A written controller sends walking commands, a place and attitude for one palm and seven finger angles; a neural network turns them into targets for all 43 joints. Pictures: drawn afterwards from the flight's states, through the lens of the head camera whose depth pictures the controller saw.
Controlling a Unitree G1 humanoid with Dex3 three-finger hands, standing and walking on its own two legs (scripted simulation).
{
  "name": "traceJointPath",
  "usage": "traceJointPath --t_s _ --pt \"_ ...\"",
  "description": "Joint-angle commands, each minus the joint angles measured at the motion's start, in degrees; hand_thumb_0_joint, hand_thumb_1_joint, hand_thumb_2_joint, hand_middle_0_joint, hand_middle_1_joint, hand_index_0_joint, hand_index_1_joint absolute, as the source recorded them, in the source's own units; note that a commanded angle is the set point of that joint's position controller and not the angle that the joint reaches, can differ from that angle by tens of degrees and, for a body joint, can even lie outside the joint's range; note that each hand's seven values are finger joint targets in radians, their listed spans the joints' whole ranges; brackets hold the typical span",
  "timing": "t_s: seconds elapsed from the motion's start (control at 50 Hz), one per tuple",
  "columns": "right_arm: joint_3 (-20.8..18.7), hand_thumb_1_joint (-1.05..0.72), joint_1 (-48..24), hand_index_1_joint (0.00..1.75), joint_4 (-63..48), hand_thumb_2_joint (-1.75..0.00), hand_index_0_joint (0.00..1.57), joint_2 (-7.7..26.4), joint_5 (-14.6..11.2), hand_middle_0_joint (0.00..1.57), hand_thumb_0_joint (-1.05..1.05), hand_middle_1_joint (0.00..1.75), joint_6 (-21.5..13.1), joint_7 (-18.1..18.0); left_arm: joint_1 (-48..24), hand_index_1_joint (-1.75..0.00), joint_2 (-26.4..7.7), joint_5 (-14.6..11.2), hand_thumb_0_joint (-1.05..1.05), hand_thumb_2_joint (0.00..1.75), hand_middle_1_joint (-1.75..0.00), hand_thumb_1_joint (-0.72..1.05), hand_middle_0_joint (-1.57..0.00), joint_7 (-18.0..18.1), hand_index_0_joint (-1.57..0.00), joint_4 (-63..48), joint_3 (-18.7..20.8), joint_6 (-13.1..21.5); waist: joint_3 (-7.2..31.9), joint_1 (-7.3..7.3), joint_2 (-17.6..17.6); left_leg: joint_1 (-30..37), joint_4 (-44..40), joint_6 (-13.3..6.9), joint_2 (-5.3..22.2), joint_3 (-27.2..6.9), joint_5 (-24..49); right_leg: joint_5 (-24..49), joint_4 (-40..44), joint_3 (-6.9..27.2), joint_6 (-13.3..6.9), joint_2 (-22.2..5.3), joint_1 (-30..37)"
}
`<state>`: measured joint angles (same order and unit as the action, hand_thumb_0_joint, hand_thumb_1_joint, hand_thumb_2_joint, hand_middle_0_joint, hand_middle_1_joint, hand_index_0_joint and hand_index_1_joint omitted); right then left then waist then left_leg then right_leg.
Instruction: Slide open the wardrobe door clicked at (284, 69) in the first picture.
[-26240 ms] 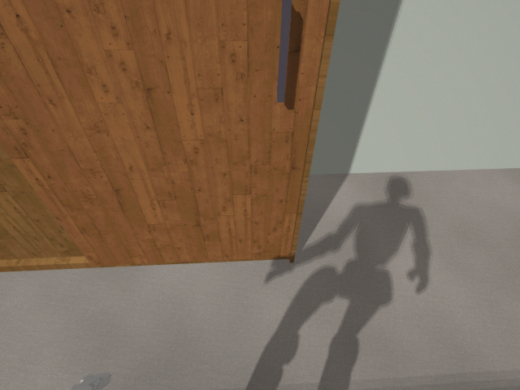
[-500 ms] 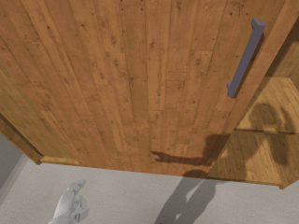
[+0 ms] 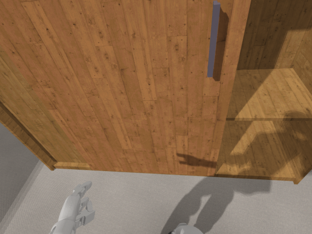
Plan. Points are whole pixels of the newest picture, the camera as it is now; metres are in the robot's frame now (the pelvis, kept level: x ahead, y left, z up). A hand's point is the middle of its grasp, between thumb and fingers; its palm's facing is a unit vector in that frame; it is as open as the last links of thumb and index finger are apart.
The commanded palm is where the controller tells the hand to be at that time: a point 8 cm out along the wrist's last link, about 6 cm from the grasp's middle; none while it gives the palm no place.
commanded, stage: stop stepping back and stand still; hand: right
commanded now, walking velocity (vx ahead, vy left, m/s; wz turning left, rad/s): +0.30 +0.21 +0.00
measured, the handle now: (212, 42) +0.59 -0.20 +0.21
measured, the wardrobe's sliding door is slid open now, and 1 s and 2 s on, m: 0.48 0.48 0.48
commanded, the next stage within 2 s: let the arm hang, fingers relaxed in 1.78 s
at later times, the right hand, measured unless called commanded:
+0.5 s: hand out of the picture +0.03 -0.38 +0.23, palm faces +0.37 +0.89 -0.26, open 7.4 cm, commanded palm -0.04 -0.42 +0.21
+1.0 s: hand out of the picture -0.05 -0.45 +0.22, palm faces +0.36 +0.78 -0.52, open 7.4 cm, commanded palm -0.11 -0.50 +0.21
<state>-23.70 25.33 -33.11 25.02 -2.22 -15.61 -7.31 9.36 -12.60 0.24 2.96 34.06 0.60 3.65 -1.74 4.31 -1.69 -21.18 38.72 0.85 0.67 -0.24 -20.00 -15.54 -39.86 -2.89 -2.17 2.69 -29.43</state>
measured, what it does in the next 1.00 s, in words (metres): walks backwards: left foot, then right foot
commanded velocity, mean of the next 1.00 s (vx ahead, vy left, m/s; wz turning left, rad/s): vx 0.18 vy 0.20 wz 0.00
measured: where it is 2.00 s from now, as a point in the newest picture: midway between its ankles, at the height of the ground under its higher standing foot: outside the picture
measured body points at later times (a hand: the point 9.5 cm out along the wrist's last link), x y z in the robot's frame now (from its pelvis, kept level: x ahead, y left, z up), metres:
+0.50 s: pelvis -0.18 -0.13 +0.03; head -0.19 -0.20 +0.48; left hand -0.06 +0.06 -0.05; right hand +0.00 -0.42 +0.25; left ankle -0.23 -0.06 -0.63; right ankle -0.05 -0.21 -0.70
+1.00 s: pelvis -0.25 -0.20 +0.02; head -0.22 -0.23 +0.47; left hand -0.10 +0.02 -0.05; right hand -0.07 -0.49 +0.24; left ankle -0.26 -0.08 -0.69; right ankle -0.20 -0.33 -0.71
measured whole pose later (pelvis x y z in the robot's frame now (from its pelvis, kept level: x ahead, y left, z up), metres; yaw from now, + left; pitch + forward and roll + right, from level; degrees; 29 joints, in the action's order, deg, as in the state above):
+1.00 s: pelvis -0.25 -0.20 +0.02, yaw +0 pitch -1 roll +4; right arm -27.6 31.9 -37.0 29.6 -2.7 -13.0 -7.3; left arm 14.8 -7.7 0.6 1.1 32.3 0.1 5.4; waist -4.2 -0.1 -0.4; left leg -16.6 38.3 -1.4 -1.4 6.6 -25.4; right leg -19.3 -36.6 -0.9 -0.1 -7.5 -21.1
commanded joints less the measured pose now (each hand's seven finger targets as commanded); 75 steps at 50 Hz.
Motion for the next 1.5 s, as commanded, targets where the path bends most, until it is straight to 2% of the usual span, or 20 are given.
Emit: traceJointPath --t_s 0.0,0.08,0.12,0.14,0.18,0.22,0.26,0.34,0.46,0.5,0.6,0.7,0.74,0.78,0.9,0.98,1.0,1.14,1.2,1.48 --pt "-7.54 -0.9 -23.43 0.3 -12.72 -0.9 0.2 13.85 0.67 0.2 0.0 0.3 0.75 -0.53 -1.12 -0.3 -8.22 -0.26 0.0 0.9 -0.3 0.9 -0.2 0.08 -0.2 -6.74 4.52 5.46 6.79 -3.06 20.69 5.52 44.09 -1.08 -13.32 1.61 -12.78 -41.65 44.28 26.98 12.47 -17.46 -6.99" --pt "-8.23 -0.9 4.1 0.3 -16.17 -0.9 0.2 10.89 -1.89 0.2 0.0 0.3 2.16 0.32 -2.61 -0.3 -4.92 -2.25 0.0 0.9 -0.3 0.9 -0.2 -3.87 -0.2 -9.1 6.0 6.1 11.81 2.24 18.6 13.63 12.22 -6.45 -9.3 13.58 -18.5 -15.73 18.62 -8.5 25.12 2.6 5.12" --pt "-9.26 -0.9 9.8 0.3 -21.18 -0.9 0.2 13.18 -0.63 0.2 0.0 0.3 0.27 0.87 -1.0 -0.3 -4.31 -4.39 0.0 0.9 -0.3 0.9 -0.2 -4.57 -0.2 -7.66 6.6 5.12 4.7 -0.44 -32.81 -18.45 -14.42 -19.4 20.41 -21.5 -5.79 -24.35 -75.8 16.33 0.97 0.37 1.18" --pt "-13.02 -0.9 -2.24 0.3 -28.48 -0.9 0.2 13.98 -2.63 0.2 0.0 0.3 1.31 1.25 -1.44 -0.3 -2.44 -2.37 0.0 0.9 -0.3 0.9 -0.2 -5.24 -0.2 -7.0 5.54 5.69 8.45 -6.72 -14.85 -18.7 -18.22 -20.15 23.91 -22.41 -11.8 -23.29 -79.91 22.13 -11.77 -1.92 -7.88" --pt "-15.43 -0.9 -14.03 0.3 -13.46 -0.9 0.2 19.46 -1.64 0.2 0.0 0.3 -1.73 1.45 1.21 -0.3 -0.76 3.93 0.0 0.9 -0.3 0.9 -0.2 -4.27 -0.2 -7.39 -1.02 4.6 1.97 -7.93 3.83 -17.11 -13.08 3.81 14.5 -4.54 -17.54 -14.0 -36.3 7.89 2.58 -9.15 -1.76" --pt "-8.25 -0.9 -22.74 0.3 -7.33 -0.9 0.2 11.12 0.37 0.2 0.0 0.3 0.39 0.51 -2.3 -0.3 -6.84 -0.53 0.0 0.9 -0.3 0.9 -0.2 -2.18 -0.2 -4.91 4.08 5.35 -1.78 -7.09 6.54 -23.09 -1.22 -6.02 6.54 -4.17 -21.53 -11.8 -2.55 5.21 0.85 -5.03 15.36" --pt "-9.24 -0.9 -27.47 0.3 -9.96 -0.9 0.2 14.54 1.42 0.2 0.0 0.3 -0.3 -0.19 -0.66 -0.3 -10.56 -0.05 0.0 0.9 -0.3 0.9 -0.2 -0.68 -0.2 -4.85 4.57 6.7 -2.92 -5.9 34.05 -26.88 36.94 -0.4 -6.55 4.03 -20.85 -34.28 27.6 37.86 -2.83 -20.67 8.83" --pt "-7.56 -0.9 -23.03 0.3 -19.88 -0.9 0.2 12.8 -0.45 0.2 0.0 0.3 1.34 3.19 -6.27 -0.3 -7.05 0.42 0.0 0.9 -0.3 0.9 -0.2 -4.68 -0.2 -6.44 5.29 7.0 2.1 -2.85 23.44 -11.87 47.76 0.24 -8.53 1.46 -4.9 -38.98 34.31 28.34 10.17 -15.41 -1.84" --pt "-5.56 -0.9 4.52 0.3 -16.29 -0.9 0.2 9.44 -2.07 0.2 0.0 0.3 4.6 0.84 -4.21 -0.3 -2.46 1.44 0.0 0.9 -0.3 0.9 -0.2 -2.85 -0.2 -6.97 3.07 2.76 11.41 -0.75 19.52 32.2 -0.41 -6.77 -12.44 9.58 -16.94 -20.01 26.15 7.84 9.0 -12.42 -7.53" --pt "-6.39 -0.9 1.58 0.3 -14.85 -0.9 0.2 10.6 -1.14 0.2 0.0 0.3 6.29 0.87 -0.95 -0.3 -1.29 -1.15 0.0 0.9 -0.3 0.9 -0.2 -2.06 -0.2 -4.06 3.43 2.05 11.31 -2.11 -11.84 18.28 -22.64 -13.84 3.61 -2.11 -2.67 -9.5 -24.29 -8.39 7.54 0.71 1.13" --pt "-6.7 -0.9 -9.65 0.3 3.72 -0.9 0.2 8.81 -1.31 0.2 0.0 0.3 5.4 -2.65 -3.64 -0.3 -4.95 -1.43 0.0 0.9 -0.3 0.9 -0.2 -0.38 -0.2 -6.01 3.14 0.48 -3.79 -4.29 -14.05 19.3 -23.38 -14.01 16.95 -22.16 10.8 -7.73 -35.79 4.82 2.17 -7.69 -23.99" --pt "-0.72 -0.9 -10.66 0.3 -6.71 -0.9 0.2 6.28 -1.55 0.2 0.0 0.3 3.83 -2.58 -4.02 -0.3 -4.38 -0.34 0.0 0.9 -0.3 0.9 -0.2 1.41 -0.2 -6.95 1.16 2.09 1.82 -5.4 2.55 6.38 -9.69 -8.88 7.14 2.05 2.79 -2.04 5.94 -7.23 1.13 -3.03 17.37" --pt "-2.41 -0.9 -9.83 0.3 -15.98 -0.9 0.2 8.18 -2.61 0.2 0.0 0.3 2.38 -2.51 -3.24 -0.3 -8.1 -0.75 0.0 0.9 -0.3 0.9 -0.2 1.69 -0.2 -9.72 3.07 3.92 5.51 -5.74 20.9 -13.09 15.56 -0.89 -2.35 7.52 -8.02 3.92 19.96 23.64 -4.11 -20.72 35.6" --pt "-8.21 -0.9 -12.89 0.3 -19.11 -0.9 0.2 14.29 -2.23 0.2 0.0 0.3 -0.05 -1.49 -3.01 -0.3 -6.48 0.07 0.0 0.9 -0.3 0.9 -0.2 0.52 -0.2 -8.33 2.99 5.26 3.1 -5.11 11.37 -13.12 26.63 -0.51 -2.47 -2.5 -11.22 -9.73 30.54 39.23 -8.9 -27.26 24.19" --pt "-12.36 -0.9 5.87 0.3 -15.0 -0.9 0.2 11.41 -0.65 0.2 0.0 0.3 -0.36 -1.54 -2.01 -0.3 -5.86 0.27 0.0 0.9 -0.3 0.9 -0.2 -1.58 -0.2 -9.02 3.89 4.79 6.11 -2.99 23.26 16.24 4.76 -2.14 -2.11 7.66 -3.74 -23.47 25.5 6.39 -2.94 -17.05 -1.12" --pt "-11.99 -0.9 6.15 0.3 -3.83 -0.9 0.2 11.39 -0.45 0.2 0.0 0.3 2.35 -1.99 -0.61 -0.3 -4.65 -0.77 0.0 0.9 -0.3 0.9 -0.2 -0.55 -0.2 -8.57 3.71 3.06 4.62 -3.04 -8.3 21.04 -20.61 -9.08 6.42 -12.37 -16.24 -18.74 -12.47 -1.66 0.42 -6.51 -10.26" --pt "-12.07 -0.9 2.96 0.3 -3.98 -0.9 0.2 12.41 -0.91 0.2 0.0 0.3 2.39 -2.39 -1.19 -0.3 -5.31 -1.14 0.0 0.9 -0.3 0.9 -0.2 -0.1 -0.2 -8.64 3.64 3.46 2.61 -3.88 -15.4 15.9 -27.21 -14.94 17.37 -30.17 -13.3 -15.26 -26.93 0.56 1.42 -3.63 -13.79" --pt "-3.57 -0.9 -9.27 0.3 -8.69 -0.9 0.2 7.75 -0.16 0.2 0.0 0.3 0.92 -3.11 -3.99 -0.3 -5.69 -0.63 0.0 0.9 -0.3 0.9 -0.2 1.81 -0.2 -4.47 2.25 5.44 3.18 -6.62 1.2 1.81 -6.85 -5.41 7.19 -1.97 1.16 0.4 12.31 -0.8 0.67 -4.73 19.88" --pt "-7.32 -0.9 -8.07 0.3 -14.0 -0.9 0.2 11.21 0.68 0.2 0.0 0.3 -1.33 -3.06 -2.24 -0.3 -5.33 0.25 0.0 0.9 -0.3 0.9 -0.2 0.52 -0.2 -4.68 2.51 7.53 4.71 -5.29 19.17 -6.42 14.88 0.39 -1.69 0.72 -10.64 6.42 26.34 28.55 -6.81 -21.18 22.58" --pt "-6.73 -0.9 3.51 0.3 -0.67 -0.9 0.2 7.68 -0.51 0.2 0.0 0.3 0.05 -2.16 -0.89 -0.3 -6.03 -1.21 0.0 0.9 -0.3 0.9 -0.2 0.05 -0.2 -6.05 2.12 5.34 10.84 -5.47 -2.81 16.62 -10.48 -2.63 5.95 -6.39 38.55 20.36 10.71 2.96 0.67 -7.71 17.3"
